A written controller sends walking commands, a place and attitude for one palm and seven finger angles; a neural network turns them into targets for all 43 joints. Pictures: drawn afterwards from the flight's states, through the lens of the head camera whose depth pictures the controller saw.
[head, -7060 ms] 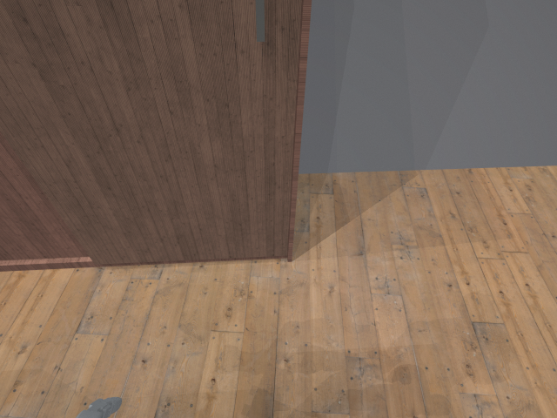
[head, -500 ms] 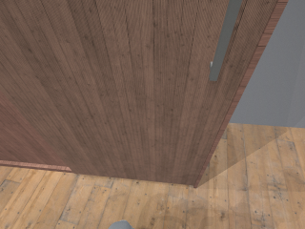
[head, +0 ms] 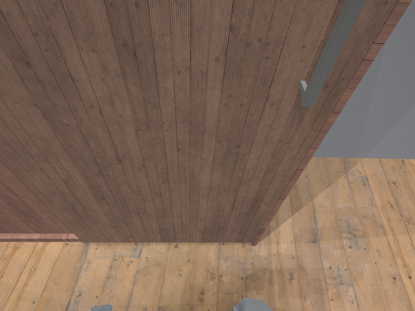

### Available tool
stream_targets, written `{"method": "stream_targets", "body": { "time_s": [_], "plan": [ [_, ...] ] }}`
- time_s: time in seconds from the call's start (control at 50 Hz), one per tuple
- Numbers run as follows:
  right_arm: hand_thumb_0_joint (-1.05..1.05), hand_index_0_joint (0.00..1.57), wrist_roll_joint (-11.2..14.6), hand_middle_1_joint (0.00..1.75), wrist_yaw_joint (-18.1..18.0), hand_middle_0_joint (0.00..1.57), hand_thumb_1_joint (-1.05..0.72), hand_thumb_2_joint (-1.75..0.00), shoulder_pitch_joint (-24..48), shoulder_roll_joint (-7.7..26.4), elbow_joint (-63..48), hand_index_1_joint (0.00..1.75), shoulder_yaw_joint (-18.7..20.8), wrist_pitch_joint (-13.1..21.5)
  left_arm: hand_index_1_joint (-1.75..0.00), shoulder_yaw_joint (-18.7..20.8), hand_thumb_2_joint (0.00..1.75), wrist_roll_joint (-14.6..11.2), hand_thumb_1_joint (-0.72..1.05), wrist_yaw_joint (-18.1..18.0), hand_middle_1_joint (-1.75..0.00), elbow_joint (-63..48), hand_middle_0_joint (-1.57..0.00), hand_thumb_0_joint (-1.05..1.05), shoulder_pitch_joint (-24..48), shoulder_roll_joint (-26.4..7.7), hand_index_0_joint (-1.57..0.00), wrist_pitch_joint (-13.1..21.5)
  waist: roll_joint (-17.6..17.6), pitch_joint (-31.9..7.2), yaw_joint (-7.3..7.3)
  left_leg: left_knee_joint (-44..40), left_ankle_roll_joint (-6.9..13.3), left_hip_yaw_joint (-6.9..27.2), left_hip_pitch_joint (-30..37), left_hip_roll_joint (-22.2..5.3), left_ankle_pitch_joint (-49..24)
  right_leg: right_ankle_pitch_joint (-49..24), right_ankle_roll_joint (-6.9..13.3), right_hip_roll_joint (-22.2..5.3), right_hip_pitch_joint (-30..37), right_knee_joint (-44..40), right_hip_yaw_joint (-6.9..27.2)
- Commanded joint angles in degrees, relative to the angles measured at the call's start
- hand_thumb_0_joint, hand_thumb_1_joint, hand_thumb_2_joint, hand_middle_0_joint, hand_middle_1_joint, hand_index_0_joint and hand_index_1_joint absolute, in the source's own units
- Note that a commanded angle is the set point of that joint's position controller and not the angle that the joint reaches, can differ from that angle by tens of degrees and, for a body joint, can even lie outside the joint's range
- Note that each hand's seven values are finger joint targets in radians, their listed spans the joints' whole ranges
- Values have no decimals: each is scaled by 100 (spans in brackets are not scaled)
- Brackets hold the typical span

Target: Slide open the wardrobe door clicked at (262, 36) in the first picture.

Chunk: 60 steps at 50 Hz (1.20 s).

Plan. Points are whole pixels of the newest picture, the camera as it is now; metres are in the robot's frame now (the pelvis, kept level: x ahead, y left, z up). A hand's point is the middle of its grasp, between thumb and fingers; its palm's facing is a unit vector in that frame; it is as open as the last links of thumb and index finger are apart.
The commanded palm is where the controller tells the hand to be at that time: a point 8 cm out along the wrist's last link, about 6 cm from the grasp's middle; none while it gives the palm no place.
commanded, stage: come to a stop and stand still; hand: right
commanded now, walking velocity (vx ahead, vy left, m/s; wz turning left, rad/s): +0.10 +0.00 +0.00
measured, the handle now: (325, 49) +0.46 -0.16 +0.27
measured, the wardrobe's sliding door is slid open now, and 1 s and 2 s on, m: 0.00 0.00 0.00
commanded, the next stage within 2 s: look again from close up in 1.04 s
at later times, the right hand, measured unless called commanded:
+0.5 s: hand out of the picture +0.00 -0.22 -0.18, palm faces +0.02 +0.99 -0.16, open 7.4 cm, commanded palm none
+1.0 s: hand out of the picture +0.09 -0.18 -0.18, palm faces +0.03 +0.98 -0.19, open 7.3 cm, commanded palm none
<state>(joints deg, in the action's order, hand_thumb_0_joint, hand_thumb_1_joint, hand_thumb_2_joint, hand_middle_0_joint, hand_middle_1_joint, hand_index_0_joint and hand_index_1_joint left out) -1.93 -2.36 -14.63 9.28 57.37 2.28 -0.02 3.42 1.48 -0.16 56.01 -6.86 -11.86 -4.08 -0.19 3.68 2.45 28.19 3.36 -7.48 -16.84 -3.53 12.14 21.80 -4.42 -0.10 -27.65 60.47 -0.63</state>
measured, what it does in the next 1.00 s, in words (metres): steps on the spot: right foot, then left foot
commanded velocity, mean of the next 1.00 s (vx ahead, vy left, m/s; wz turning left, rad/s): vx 0.03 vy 0.06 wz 0.00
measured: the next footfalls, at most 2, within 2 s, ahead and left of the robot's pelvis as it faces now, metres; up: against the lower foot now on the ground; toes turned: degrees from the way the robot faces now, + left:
right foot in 0.18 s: +0.00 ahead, -0.17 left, +0.00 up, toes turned -3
left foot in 0.60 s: +0.05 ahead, +0.06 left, +0.00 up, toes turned -6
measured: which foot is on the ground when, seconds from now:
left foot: down 0.00-0.20, up 0.22-0.58, down 0.60-1.00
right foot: up 0.00-0.16, down 0.18-0.60, up 0.62-0.80, down 0.82-1.00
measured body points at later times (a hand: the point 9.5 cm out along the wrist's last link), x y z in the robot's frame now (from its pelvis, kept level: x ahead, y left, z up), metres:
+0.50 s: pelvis -0.01 -0.04 +0.00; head +0.01 -0.06 +0.45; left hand -0.03 +0.19 -0.14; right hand +0.00 -0.27 -0.16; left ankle -0.03 +0.08 -0.70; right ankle -0.04 -0.17 -0.74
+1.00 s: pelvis +0.01 -0.01 -0.01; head +0.00 -0.01 +0.44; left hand +0.09 +0.23 -0.15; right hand +0.08 -0.23 -0.16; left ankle -0.02 +0.09 -0.74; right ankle +0.00 -0.09 -0.74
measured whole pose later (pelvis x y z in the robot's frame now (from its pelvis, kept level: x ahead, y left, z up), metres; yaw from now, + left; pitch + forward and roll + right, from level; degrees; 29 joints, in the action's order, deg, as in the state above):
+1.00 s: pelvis +0.01 -0.01 -0.01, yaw +1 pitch -2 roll +1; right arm -1.0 -2.7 -14.6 9.2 54.8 0.3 0.3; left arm 1.2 1.2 -2.1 56.8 -12.2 -9.2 0.8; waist 0.0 -1.1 -0.5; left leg 30.0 2.0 -4.2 -9.2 1.9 19.0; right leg 19.7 2.3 -0.8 -11.8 33.3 -4.9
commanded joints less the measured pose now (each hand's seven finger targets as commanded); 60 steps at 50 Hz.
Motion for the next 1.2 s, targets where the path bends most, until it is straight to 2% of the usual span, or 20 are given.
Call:
{"method": "stream_targets", "body": {
  "time_s": [0.0, 0.12, 0.14, 0.16, 0.18, 0.2, 0.22, 0.32, 0.36, 0.46, 0.5, 0.52, 0.56, 0.6, 0.64, 0.72, 0.78, 0.86, 0.98, 1.18],
  "plan": [
    [0, 20, -47, 30, -26, 20, -90, -90, -426, 1114, -229, 30, 262, 39, -30, -20, 90, -51, 90, 53, -30, -337, -20, 0, -206, -151, -20, 136, -1029, -559, 35, -1080, 674, 1573, 500, -1563, -937, 67, 112, -148, 241, -1035, -66],
    [0, 20, 24, 30, 69, 20, -90, -90, -355, 920, -59, 30, 178, -28, -30, -134, 90, -81, 90, 7, -30, -9, -20, 0, -912, -100, -20, 379, -827, -597, -248, -928, 16, 1088, -577, -764, 1301, -684, 284, -99, 2545, -3754, -456],
    [0, 20, 59, 30, 78, 20, -90, -90, -423, 657, -65, 30, 105, -31, -30, -87, 90, -65, 90, -33, -30, 65, -20, 0, -1172, -358, -20, 433, 58, -659, -339, -401, -189, 811, -795, -484, 1396, -489, 354, -571, 2824, -4114, -23],
    [0, 20, 92, 30, 112, 20, -90, -90, -443, 383, -96, 30, 43, -35, -30, -33, 90, -10, 90, -49, -30, 49, -20, 0, -1192, -668, -20, 443, 1183, -392, -355, 327, -443, 369, -1062, -84, 1502, 249, 671, -1500, 2323, -4716, 1259],
    [0, 20, 64, 30, 117, 20, -90, -90, -329, 301, -125, 30, 8, -24, -30, -40, 90, 31, 90, -63, -30, -53, -20, 0, -981, -819, -20, 392, 1496, 106, -328, 919, -513, 233, -1112, 28, 1576, 822, 1087, -2047, 1497, -5228, 1810],
    [0, 20, 41, 30, 148, 20, -90, -90, -289, 307, -122, 30, 28, -6, -30, -77, 90, 77, 90, -74, -30, -116, -20, 0, -789, -772, -20, 378, 993, 409, -254, 1383, -474, 397, -836, -29, 1352, 1053, 1271, -2114, 741, -5328, 1714],
    [0, 20, -9, 30, 152, 20, -90, -90, -246, 324, 19, 30, 54, -63, -30, -107, 90, 85, 90, -126, -30, -38, -20, 0, -739, -557, -20, 430, 1531, 542, -246, 1856, -459, 505, -862, -1, 1286, 882, 1202, -1863, 696, -5507, 1671],
    [0, 20, -20, 30, 281, 20, -90, -90, -401, 398, 175, 30, 151, -94, -30, -87, 90, 30, 90, -255, -30, 40, -20, 0, -1173, -429, -20, 530, 552, 321, -261, 2904, -544, 733, -1534, 64, 626, -1530, 1198, -1607, 1786, -4945, 918],
    [0, 20, -13, 30, 275, 20, -90, -90, -298, 364, 100, 30, 156, -129, -30, -82, 90, 49, 90, -307, -30, 139, -20, 0, -1461, -508, -20, 547, 708, 139, -349, 2974, -582, 771, -1604, 59, 777, -2556, 1270, -1727, 2146, -4687, 893],
    [0, 20, 88, 30, 253, 20, -90, -90, 82, 233, -70, 30, 97, -117, -30, -27, 90, 87, 90, -330, -30, 274, -20, 0, -1524, -637, -20, 506, 1109, -174, -394, 1342, -554, 527, -695, 100, 1235, -4051, 1272, -1640, 2300, -4144, 651],
    [0, 20, 117, 30, 229, 20, -90, -90, -61, 226, 29, 30, 101, -39, -30, -8, 90, 60, 90, -302, -30, 350, -20, 0, -1515, -649, -20, 484, 1178, -365, -326, 400, -514, 382, -90, 205, 776, -3912, 1124, -1492, 2224, -3859, 619],
    [0, 20, 80, 30, 194, 20, -90, -90, -609, 971, -21, 30, -19, 8, -30, -31, 90, -19, 90, -300, -30, 10, -20, 0, -837, -678, -20, 443, 420, -190, 57, -209, -340, 347, 671, 246, 444, -1723, 868, -1072, 1627, -3644, 217],
    [0, 20, 29, 30, 131, 20, -90, -90, -721, 942, -63, 30, 100, 60, -30, -10, 90, -36, 90, -234, -30, -225, -20, 0, -1026, -279, -20, 512, -1070, -739, -110, -836, 0, 1748, 916, -691, -252, 77, 442, -299, 558, -2438, -286],
    [0, 20, 10, 30, 84, 20, -90, -90, -422, 1040, -261, 30, 55, 40, -30, -29, 90, -52, 90, -163, -30, -219, -20, 0, -1189, -121, -20, 444, -704, -809, -255, -869, 297, 1697, 749, -912, 170, 368, 401, -208, 619, -1969, -266],
    [0, 20, 44, 30, -14, 20, -90, -90, -405, 1017, -349, 30, 131, 144, -30, -42, 90, -14, 90, -173, -30, -169, -20, 0, -1169, -162, -20, 410, -1461, -958, -188, -666, 462, 1947, 1226, -1042, -1658, 557, 445, -246, 110, -1163, -105],
    [0, 20, 44, 30, -126, 20, -90, -90, -123, 876, -514, 30, 78, 172, -30, -91, 90, -79, 90, -146, -30, -158, -20, 0, -1166, 5, -20, 471, -425, -744, -313, -201, 725, 1567, 1346, -1012, -3443, 278, 410, -286, 262, -1665, -228],
    [0, 20, 107, 30, -122, 20, -90, -90, 86, 883, -586, 30, 47, 110, -30, -85, 90, -73, 90, -169, -30, -24, -20, 0, -1469, -81, -20, 514, -107, -439, -505, 5, 309, 1149, 489, -601, -2417, -1367, 466, -285, 1397, -2978, -164],
    [0, 20, 116, 30, -105, 20, -90, -90, -338, 599, -499, 30, -36, 87, -30, -91, 90, -31, 90, -211, -30, -4, -20, 0, -1193, -353, -20, 546, 928, -221, -283, -79, -168, 822, 277, -112, -1202, -3538, 820, -870, 1764, -3072, 365],
    [0, 20, 103, 30, -82, 20, -90, -90, -475, 633, -446, 30, -50, 133, -30, -103, 90, -38, 90, -225, -30, -70, -20, 0, -952, -385, -20, 517, 19, -361, -321, -283, -104, 1057, 603, -286, -1916, -2730, 683, -699, 1840, -3185, 154],
    [0, 20, 98, 30, -53, 20, -90, -90, -671, 630, -289, 30, -125, 124, -30, -166, 90, -73, 90, -161, -30, 46, -20, 0, -718, -429, -20, 500, -102, -8, -296, -724, -143, 1189, 418, -303, -699, -1428, 700, -636, 1752, -3791, 218]
  ]
}}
